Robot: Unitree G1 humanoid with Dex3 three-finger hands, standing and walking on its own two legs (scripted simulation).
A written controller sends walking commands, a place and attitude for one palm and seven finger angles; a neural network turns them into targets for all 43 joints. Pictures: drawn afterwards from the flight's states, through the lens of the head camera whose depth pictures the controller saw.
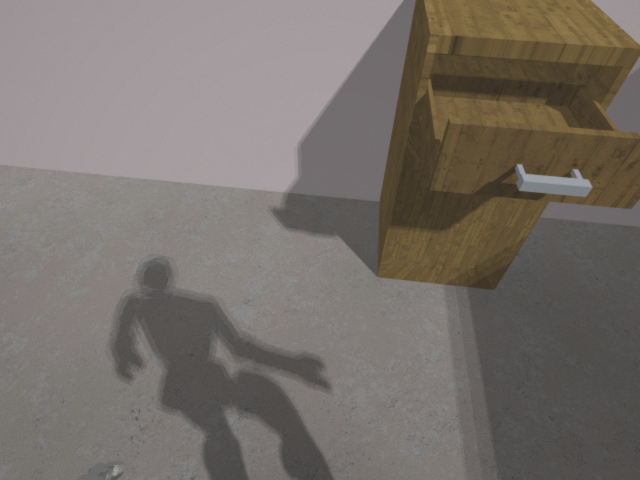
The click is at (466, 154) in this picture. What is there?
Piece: drawer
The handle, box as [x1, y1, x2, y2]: [515, 164, 592, 196]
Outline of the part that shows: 515,167 518,176 516,183 519,190 585,196 592,187 587,179 583,179 577,169 572,169 570,173 572,177 567,178 526,174 521,164 517,164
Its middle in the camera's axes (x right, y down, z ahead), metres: +0.43 -0.11 +0.73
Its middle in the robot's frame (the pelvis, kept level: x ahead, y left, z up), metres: +0.64 -0.40 +0.02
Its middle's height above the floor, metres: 0.79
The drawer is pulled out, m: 0.30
